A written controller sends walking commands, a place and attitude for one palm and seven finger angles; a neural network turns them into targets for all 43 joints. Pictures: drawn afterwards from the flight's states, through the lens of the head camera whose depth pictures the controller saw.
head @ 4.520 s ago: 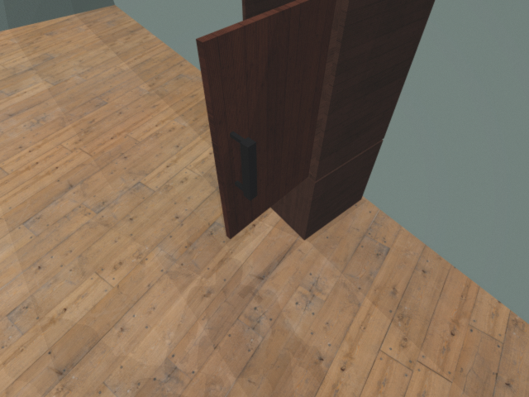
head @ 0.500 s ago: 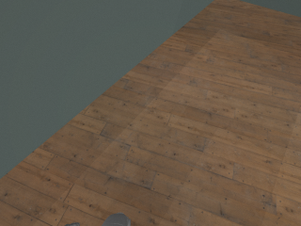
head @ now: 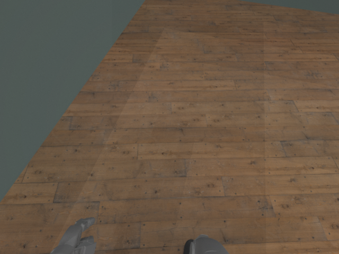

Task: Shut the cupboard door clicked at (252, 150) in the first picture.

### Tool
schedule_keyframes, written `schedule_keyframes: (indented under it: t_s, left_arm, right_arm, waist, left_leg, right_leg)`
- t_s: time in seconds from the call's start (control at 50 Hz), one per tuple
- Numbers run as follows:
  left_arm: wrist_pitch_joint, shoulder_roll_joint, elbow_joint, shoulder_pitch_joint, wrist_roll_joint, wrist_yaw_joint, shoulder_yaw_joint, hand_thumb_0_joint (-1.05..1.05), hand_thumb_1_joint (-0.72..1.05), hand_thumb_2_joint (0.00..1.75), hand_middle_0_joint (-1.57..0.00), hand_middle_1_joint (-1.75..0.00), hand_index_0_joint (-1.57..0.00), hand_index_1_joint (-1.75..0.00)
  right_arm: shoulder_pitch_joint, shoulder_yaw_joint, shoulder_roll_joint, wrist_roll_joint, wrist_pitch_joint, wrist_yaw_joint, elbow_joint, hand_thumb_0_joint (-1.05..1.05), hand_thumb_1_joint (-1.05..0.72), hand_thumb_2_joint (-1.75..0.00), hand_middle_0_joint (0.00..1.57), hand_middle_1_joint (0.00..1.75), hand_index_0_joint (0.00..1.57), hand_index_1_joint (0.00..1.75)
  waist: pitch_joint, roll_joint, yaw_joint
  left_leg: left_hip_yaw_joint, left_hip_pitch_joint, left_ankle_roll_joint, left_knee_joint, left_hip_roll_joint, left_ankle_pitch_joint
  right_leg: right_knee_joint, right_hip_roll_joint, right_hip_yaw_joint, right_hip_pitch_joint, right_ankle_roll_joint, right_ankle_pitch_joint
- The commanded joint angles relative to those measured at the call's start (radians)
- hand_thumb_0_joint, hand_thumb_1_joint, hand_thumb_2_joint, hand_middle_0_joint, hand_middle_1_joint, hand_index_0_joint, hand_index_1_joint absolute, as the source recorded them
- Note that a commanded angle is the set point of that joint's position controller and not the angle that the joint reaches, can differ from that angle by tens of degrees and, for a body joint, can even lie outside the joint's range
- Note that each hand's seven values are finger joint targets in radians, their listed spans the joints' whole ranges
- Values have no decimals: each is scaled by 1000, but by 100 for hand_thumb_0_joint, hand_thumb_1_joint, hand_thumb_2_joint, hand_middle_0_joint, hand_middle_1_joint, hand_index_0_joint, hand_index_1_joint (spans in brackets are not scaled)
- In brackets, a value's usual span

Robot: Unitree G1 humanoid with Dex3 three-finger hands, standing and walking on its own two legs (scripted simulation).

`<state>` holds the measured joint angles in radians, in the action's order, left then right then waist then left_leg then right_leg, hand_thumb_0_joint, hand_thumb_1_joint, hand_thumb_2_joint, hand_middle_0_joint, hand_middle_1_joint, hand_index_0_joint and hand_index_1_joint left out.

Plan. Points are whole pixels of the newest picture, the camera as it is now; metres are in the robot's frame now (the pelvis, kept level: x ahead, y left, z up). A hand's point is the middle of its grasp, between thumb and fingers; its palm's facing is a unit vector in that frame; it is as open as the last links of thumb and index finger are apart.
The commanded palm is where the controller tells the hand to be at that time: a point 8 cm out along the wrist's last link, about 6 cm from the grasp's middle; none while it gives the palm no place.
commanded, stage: walk around to get in front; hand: left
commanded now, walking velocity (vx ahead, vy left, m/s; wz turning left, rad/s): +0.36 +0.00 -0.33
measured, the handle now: out of the picture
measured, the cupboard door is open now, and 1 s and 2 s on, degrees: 97 97 97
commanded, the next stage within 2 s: walk to a spot facing it in 0.58 s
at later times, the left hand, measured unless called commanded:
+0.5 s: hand (109, 210) +0.25 +0.18 -0.18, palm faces -0.10 -0.98 -0.20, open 7.3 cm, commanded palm none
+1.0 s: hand (155, 128) +0.53 +0.05 -0.15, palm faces -0.06 -0.98 -0.17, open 7.2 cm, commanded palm none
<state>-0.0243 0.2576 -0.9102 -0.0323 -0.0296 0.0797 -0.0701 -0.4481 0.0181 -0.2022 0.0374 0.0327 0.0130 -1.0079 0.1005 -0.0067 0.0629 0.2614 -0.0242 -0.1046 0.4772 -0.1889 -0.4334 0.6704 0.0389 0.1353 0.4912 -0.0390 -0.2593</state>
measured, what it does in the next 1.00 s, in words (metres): walks ahead: right foot, then left foot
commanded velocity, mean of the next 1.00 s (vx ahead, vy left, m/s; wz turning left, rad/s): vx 0.23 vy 0.00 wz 0.06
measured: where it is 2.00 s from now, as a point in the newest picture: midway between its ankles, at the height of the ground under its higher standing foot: (201, 191)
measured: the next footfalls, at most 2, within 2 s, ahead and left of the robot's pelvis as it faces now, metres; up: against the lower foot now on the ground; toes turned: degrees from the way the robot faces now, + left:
right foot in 0.02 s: +0.13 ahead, -0.11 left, +0.00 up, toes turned -8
left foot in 0.42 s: +0.33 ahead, +0.09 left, +0.00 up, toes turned -1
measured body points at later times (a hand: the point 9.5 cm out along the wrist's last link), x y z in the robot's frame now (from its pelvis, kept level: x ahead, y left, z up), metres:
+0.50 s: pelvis +0.23 -0.02 +0.00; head +0.25 -0.01 +0.45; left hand +0.26 +0.23 -0.16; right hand +0.31 -0.27 -0.13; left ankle +0.29 +0.09 -0.73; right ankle +0.11 -0.10 -0.67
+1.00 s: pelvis +0.40 -0.11 +0.01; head +0.44 -0.10 +0.46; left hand +0.53 +0.10 -0.14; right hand +0.37 -0.34 -0.14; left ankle +0.43 +0.01 -0.69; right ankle +0.39 -0.22 -0.73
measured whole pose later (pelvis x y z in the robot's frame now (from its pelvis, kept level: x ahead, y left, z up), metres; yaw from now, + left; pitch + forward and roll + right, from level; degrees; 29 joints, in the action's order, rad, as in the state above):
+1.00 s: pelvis +0.40 -0.11 +0.01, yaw -3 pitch +1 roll +0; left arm 0.04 0.17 -1.00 -0.11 -0.02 -0.01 -0.05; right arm -0.30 0.04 -0.16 0.01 -0.03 0.00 -1.07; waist 0.06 0.03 0.05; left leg 0.14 -0.44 -0.06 0.83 -0.09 -0.39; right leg 0.51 0.11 0.26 0.23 -0.01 -0.28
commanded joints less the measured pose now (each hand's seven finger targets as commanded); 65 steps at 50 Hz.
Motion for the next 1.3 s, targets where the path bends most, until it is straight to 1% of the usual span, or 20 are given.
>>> schedule_keyframes:
  t_s: [0.0, 0.04, 0.14, 0.28, 0.36, 0.38, 0.4, 0.42, 0.58, 0.7, 0.72, 0.74, 0.76, 0.8, 0.88, 1.02, 1.06, 1.08, 1.18, 1.28]
  left_arm:
    - [58, 271, -63, -484, 7, -43, -75, 0, 90, 90, -20, -30, -20, -30]
    - [51, 240, -28, -332, 26, -64, -59, 0, 90, 90, -20, -30, -20, -30]
    - [80, 103, 6, -134, 6, -74, -20, 0, 90, 90, -20, -30, -20, -30]
    - [98, 98, -61, -232, 11, -66, -28, 0, 90, 90, -20, -30, -20, -30]
    - [95, 89, -84, -244, 17, -70, -21, 0, 90, 90, -20, -30, -20, -30]
    - [95, 60, -67, -232, 19, -68, -17, 0, 90, 90, -20, -30, -20, -30]
    - [96, 9, -48, -255, 25, -60, -5, 0, 90, 90, -20, -30, -20, -30]
    - [103, 19, -19, -207, 17, -60, 1, 0, 90, 90, -20, -30, -20, -30]
    - [54, -42, -40, -154, 2, -30, 4, 0, 90, 90, -20, -30, -20, -30]
    - [65, -7, -83, -233, -1, -39, -4, 0, 90, 90, -20, -30, -20, -30]
    - [78, 54, -114, -329, -3, -49, -18, 0, 90, 90, -20, -30, -20, -30]
    - [90, 166, -151, -443, -4, -63, -41, 0, 90, 90, -20, -30, -20, -30]
    - [80, 201, -145, -469, 13, -72, -39, 0, 90, 90, -20, -30, -20, -30]
    - [78, 124, -121, -318, 8, -91, -23, 0, 90, 90, -20, -30, -20, -30]
    - [74, 58, -83, -173, 5, -100, -7, 0, 90, 90, -20, -30, -20, -30]
    - [46, 72, -43, -138, 17, -101, -23, 0, 90, 90, -20, -30, -20, -30]
    - [27, 4, 24, -110, 27, -100, -5, 0, 90, 90, -20, -30, -20, -30]
    - [20, 22, 57, -53, 16, -101, -4, 0, 90, 90, -20, -30, -20, -30]
    - [14, 15, 32, -78, 18, -92, -11, 0, 90, 90, -20, -30, -20, -30]
    - [1, 19, 56, -102, 19, -90, -9, 0, 90, 90, -20, -30, -20, -30]
  right_arm:
    - [116, 26, -97, -42, 33, -4, 142, 0, -90, -90, 20, 30, 20, 30]
    - [212, 44, -131, -33, 29, 1, 153, 0, -90, -90, 20, 30, 20, 30]
    - [96, 38, -68, -6, -12, -12, 59, 0, -90, -90, 20, 30, 20, 30]
    - [266, 45, -53, -9, 15, -31, 118, 0, -90, -90, 20, 30, 20, 30]
    - [218, 54, -90, -5, 33, -24, 87, 0, -90, -90, 20, 30, 20, 30]
    - [89, 68, -145, 3, 42, -14, 49, 0, -90, -90, 20, 30, 20, 30]
    - [-59, 90, -255, 21, 44, -6, 17, 0, -90, -90, 20, 30, 20, 30]
    - [-97, 88, -262, 14, 27, -2, 13, 0, -90, -90, 20, 30, 20, 30]
    - [104, 51, -133, -1, 46, 1, 23, 0, -90, -90, 20, 30, 20, 30]
    - [99, 48, -126, -9, 16, -5, -10, 0, -90, -90, 20, 30, 20, 30]
    - [104, 39, -96, -18, 16, -8, -11, 0, -90, -90, 20, 30, 20, 30]
    - [84, 27, -38, -29, 15, -14, 5, 0, -90, -90, 20, 30, 20, 30]
    - [107, 34, -61, -33, 0, -10, 28, 0, -90, -90, 20, 30, 20, 30]
    - [151, 40, -50, -28, -5, 1, 12, 0, -90, -90, 20, 30, 20, 30]
    - [108, 31, 2, -25, -32, -12, -20, 0, -90, -90, 20, 30, 20, 30]
    - [86, 46, -48, -12, -40, -31, 23, 0, -90, -90, 20, 30, 20, 30]
    - [-4, 86, -220, -1, -34, -13, 39, 0, -90, -90, 20, 30, 20, 30]
    - [-13, 89, -235, 0, -36, 1, 37, 0, -90, -90, 20, 30, 20, 30]
    - [167, 73, -185, -8, -23, 15, 97, 0, -90, -90, 20, 30, 20, 30]
    - [248, 95, -225, -4, -49, 0, 137, 0, -90, -90, 20, 30, 20, 30]
  waist:
    - [-356, 302, -264]
    - [-206, 168, -190]
    - [-121, 116, -26]
    - [-73, 94, -74]
    - [-83, 22, -27]
    - [-139, -71, 33]
    - [-230, -251, 72]
    - [-216, -219, 83]
    - [-60, -134, -47]
    - [-72, -64, -93]
    - [-114, 34, -140]
    - [-192, 300, -177]
    - [-211, 280, -188]
    - [-134, 274, -135]
    - [-138, 166, -54]
    - [-151, 45, -20]
    - [-194, -346, 35]
    - [-197, -190, 44]
    - [-212, -168, -34]
    - [-169, -149, -42]
  left_leg:
    - [-20, -683, 35, 795, 113, -184]
    - [-242, -756, 52, 931, 29, -59]
    - [-205, -486, 33, 559, 18, 113]
    - [-186, -460, 45, 202, 80, 216]
    - [-161, -191, 74, 5, 124, 263]
    - [-288, 19, 128, -47, 37, 242]
    - [-601, 213, 245, -119, -217, 188]
    - [-764, 165, 320, -220, -328, 94]
    - [-201, -162, 209, -288, -129, 294]
    - [-119, -261, 154, -77, -45, 268]
    - [-84, -378, 115, 92, 24, 224]
    - [-32, -550, 75, 349, 140, -40]
    - [-142, -535, 81, 541, 130, -270]
    - [-234, -587, 75, 665, 66, -131]
    - [-192, -440, 54, 477, 55, -9]
    - [-121, -201, 72, 46, 109, 346]
    - [-636, -59, 296, -100, -245, 843]
    - [-681, -81, 344, -112, -268, 739]
    - [-454, -98, 260, -70, -110, 780]
    - [-472, -230, 247, -103, -67, 477]
  right_leg:
    - [-288, 390, -652, -904, -223, 56]
    - [-404, 381, -642, -623, -235, -75]
    - [-437, 202, -272, -254, -161, 115]
    - [-432, 187, -305, -358, -159, 108]
    - [-260, 134, -271, -296, -103, 233]
    - [-47, 66, -209, -156, -63, 254]
    - [274, -56, -71, 54, -12, -53]
    - [491, -70, -122, 141, -11, -304]
    - [194, 71, -82, 15, 35, -18]
    - [-119, -8, 16, -338, 38, 119]
    - [-162, 72, -86, -520, 13, 154]
    - [-281, 324, -370, -677, -74, 196]
    - [-404, 457, -482, -603, -155, 176]
    - [-390, 422, -358, -479, -153, 286]
    - [-347, 348, -48, -329, -95, 471]
    - [-105, 282, 89, -269, 11, 265]
    - [318, 63, 55, 20, 118, -437]
    - [455, 47, -66, 60, 106, -428]
    - [446, 51, -131, 76, 125, -202]
    - [143, 1, -88, -104, 115, -197]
